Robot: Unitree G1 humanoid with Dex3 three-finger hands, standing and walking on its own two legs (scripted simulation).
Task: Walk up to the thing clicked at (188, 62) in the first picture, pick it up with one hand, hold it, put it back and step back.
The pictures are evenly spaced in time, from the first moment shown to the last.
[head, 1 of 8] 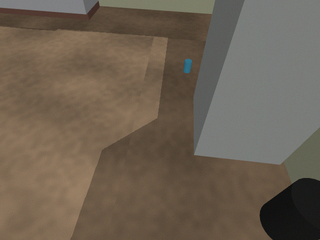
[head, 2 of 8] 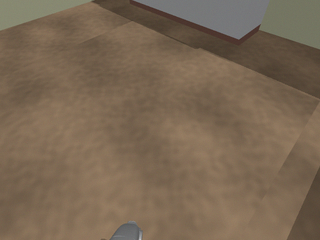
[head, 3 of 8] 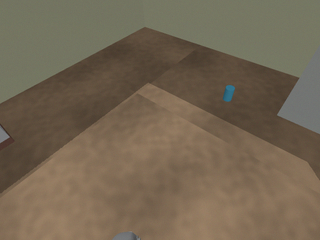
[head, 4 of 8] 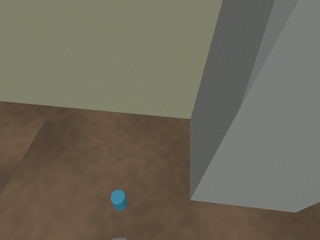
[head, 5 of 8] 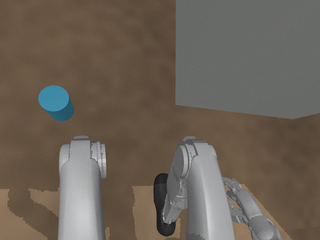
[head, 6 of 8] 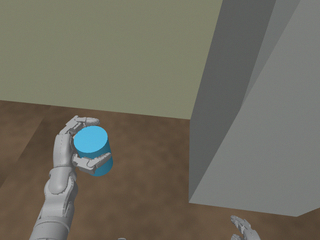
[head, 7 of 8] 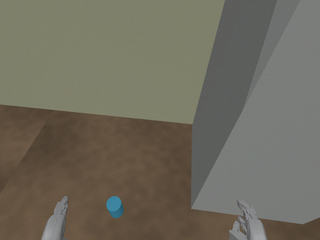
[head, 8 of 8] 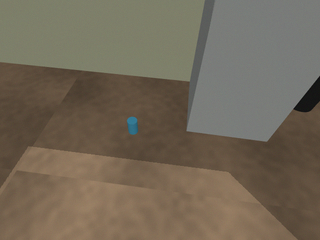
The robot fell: no
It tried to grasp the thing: yes
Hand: left
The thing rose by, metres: 0.69
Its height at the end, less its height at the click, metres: +0.00
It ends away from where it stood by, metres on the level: 0.01
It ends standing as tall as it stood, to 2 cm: yes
